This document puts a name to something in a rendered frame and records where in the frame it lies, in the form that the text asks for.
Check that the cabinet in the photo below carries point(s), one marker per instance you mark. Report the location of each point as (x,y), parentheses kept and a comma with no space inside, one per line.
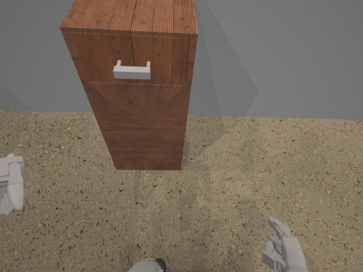
(143,125)

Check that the left robot shin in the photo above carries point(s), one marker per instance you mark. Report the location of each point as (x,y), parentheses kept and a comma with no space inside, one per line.
(149,259)

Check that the left robot hand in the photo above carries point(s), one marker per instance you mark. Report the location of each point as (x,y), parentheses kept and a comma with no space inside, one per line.
(11,196)

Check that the drawer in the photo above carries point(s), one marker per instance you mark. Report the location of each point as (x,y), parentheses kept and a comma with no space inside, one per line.
(99,53)

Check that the robot left foot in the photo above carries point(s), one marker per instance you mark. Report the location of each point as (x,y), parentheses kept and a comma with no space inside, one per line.
(161,263)

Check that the handle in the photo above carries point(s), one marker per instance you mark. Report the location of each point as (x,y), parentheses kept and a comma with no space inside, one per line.
(131,72)

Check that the right robot hand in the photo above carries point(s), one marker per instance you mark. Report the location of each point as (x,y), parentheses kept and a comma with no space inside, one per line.
(289,252)

